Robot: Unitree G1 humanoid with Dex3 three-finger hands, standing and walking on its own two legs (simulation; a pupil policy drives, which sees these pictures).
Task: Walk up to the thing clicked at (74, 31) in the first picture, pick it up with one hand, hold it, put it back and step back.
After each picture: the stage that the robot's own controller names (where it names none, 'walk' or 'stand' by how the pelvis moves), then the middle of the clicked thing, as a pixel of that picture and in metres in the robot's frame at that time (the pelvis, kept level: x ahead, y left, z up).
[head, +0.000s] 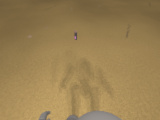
stand; (75, 35) +1.97 +0.43 -0.65
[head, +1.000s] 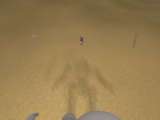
walk; (81, 40) +1.86 +0.18 -0.64
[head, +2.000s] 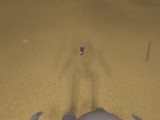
walk; (81, 49) +1.30 +0.14 -0.65
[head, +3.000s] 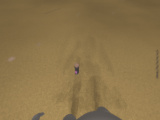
walk; (76, 69) +0.83 +0.18 -0.65
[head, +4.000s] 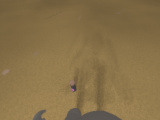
walk; (73, 86) +0.52 +0.25 -0.62
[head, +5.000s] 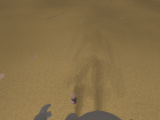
stand; (73, 98) +0.36 +0.18 -0.64
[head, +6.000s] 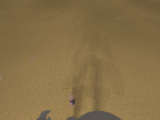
stand; (72, 99) +0.35 +0.20 -0.66
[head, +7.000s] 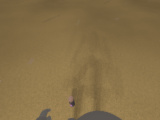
stand; (71, 101) +0.34 +0.21 -0.66
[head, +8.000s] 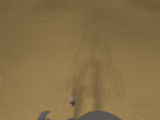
stand; (71, 101) +0.34 +0.20 -0.66
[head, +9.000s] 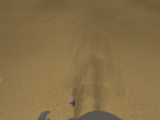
stand; (72, 101) +0.33 +0.20 -0.66
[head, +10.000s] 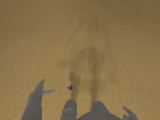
go down; (69, 86) +0.38 +0.19 -0.58
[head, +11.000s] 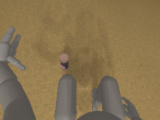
go down; (64, 62) +0.45 +0.20 -0.26
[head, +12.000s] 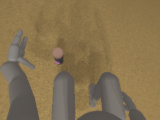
close in; (58, 57) +0.44 +0.21 -0.23
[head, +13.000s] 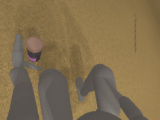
close; (34, 52) +0.44 +0.24 -0.16
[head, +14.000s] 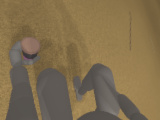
lift; (30, 52) +0.42 +0.25 -0.16
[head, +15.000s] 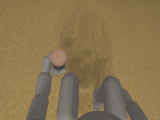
lift; (59, 63) +0.35 +0.22 -0.02
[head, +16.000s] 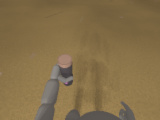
hold; (66, 72) +0.32 +0.16 +0.09
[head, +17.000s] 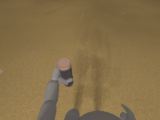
hold; (66, 74) +0.32 +0.16 +0.05
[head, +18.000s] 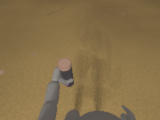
crouch; (67, 74) +0.31 +0.16 +0.05
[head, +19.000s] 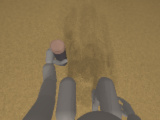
crouch; (60, 55) +0.44 +0.18 -0.04
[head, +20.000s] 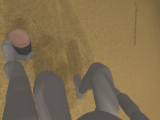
lower; (23, 48) +0.45 +0.26 -0.17
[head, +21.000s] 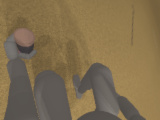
lower; (25, 46) +0.45 +0.26 -0.17
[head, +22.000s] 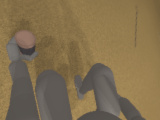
lower; (27, 48) +0.44 +0.26 -0.17
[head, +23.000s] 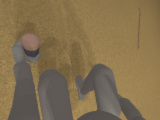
lower; (32, 50) +0.43 +0.25 -0.16
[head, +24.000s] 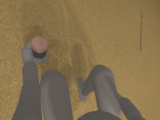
loosen; (39, 52) +0.43 +0.23 -0.15
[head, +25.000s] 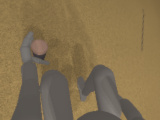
withdraw; (39, 53) +0.43 +0.23 -0.17
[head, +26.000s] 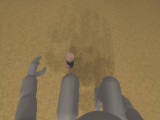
walk; (70, 61) +0.45 +0.18 -0.27
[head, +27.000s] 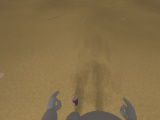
stand; (75, 100) +0.36 +0.15 -0.59
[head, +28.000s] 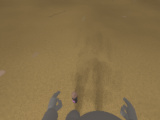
stand; (74, 97) +0.37 +0.16 -0.60
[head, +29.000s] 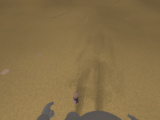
stand; (76, 98) +0.37 +0.15 -0.63
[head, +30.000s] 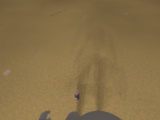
walk; (76, 94) +0.39 +0.15 -0.65
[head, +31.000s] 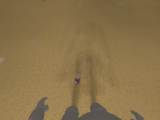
walk; (77, 79) +0.52 +0.12 -0.64
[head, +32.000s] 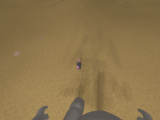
walk; (78, 64) +0.83 +0.23 -0.63
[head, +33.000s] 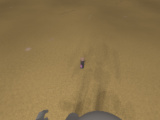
stand; (82, 63) +1.01 +0.14 -0.64
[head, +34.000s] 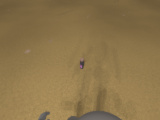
stand; (81, 63) +1.01 +0.15 -0.66
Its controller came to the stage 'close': yes
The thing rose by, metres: 0.69
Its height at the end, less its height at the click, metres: +0.00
